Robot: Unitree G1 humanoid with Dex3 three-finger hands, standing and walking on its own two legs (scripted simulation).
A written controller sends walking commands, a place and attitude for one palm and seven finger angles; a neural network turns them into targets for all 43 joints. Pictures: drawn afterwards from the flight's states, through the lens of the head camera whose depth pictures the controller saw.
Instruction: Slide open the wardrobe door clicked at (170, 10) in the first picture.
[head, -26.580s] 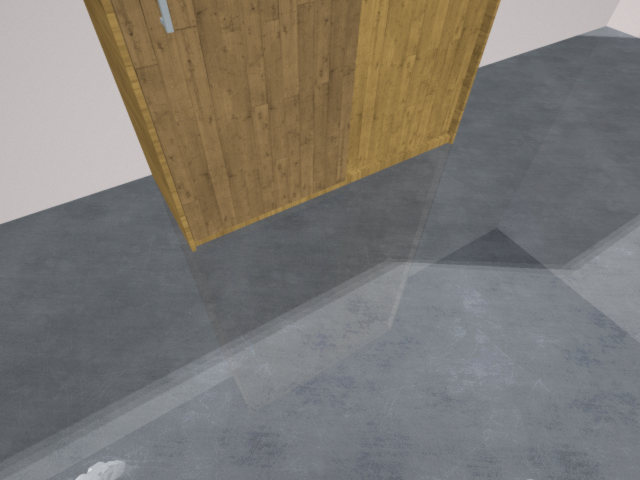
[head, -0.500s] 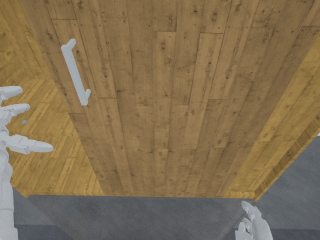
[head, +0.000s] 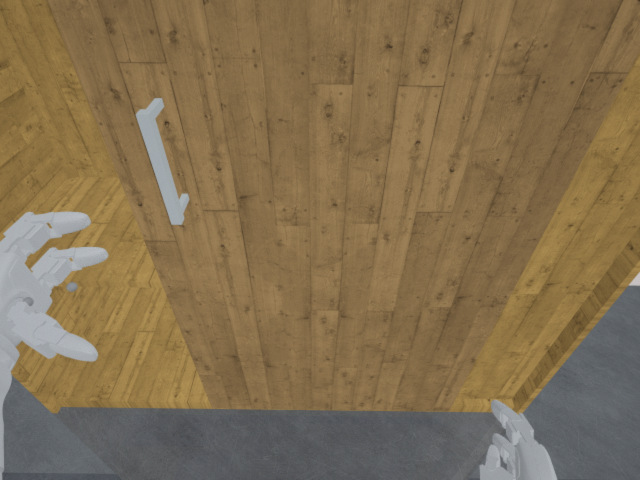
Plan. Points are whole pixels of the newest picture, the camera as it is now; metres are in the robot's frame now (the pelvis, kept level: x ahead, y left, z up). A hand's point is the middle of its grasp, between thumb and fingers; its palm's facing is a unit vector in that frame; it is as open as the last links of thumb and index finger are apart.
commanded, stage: draw the hand back to the body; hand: left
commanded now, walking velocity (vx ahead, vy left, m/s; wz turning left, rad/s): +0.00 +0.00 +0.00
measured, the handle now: (167, 165) +0.48 +0.29 +0.17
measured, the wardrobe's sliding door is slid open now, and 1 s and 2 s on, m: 0.50 0.50 0.50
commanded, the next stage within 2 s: step back with the hand held close in 1.12 s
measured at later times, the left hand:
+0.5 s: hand (88, 297) +0.23 +0.28 +0.17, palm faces +0.48 -0.81 -0.33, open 11.2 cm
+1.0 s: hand (107, 310) +0.22 +0.25 +0.17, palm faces +0.45 -0.82 -0.36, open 7.5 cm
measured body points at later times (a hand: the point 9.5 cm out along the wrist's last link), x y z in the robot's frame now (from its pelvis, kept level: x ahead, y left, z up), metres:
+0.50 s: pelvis +0.01 +0.00 +0.01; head -0.01 -0.01 +0.46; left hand +0.20 +0.32 +0.18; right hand +0.20 -0.22 -0.07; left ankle +0.07 +0.11 -0.73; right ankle -0.03 -0.12 -0.73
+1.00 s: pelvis +0.03 -0.02 +0.01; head +0.00 -0.04 +0.46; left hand +0.19 +0.29 +0.19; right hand +0.23 -0.23 -0.07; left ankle +0.07 +0.11 -0.73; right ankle -0.03 -0.12 -0.73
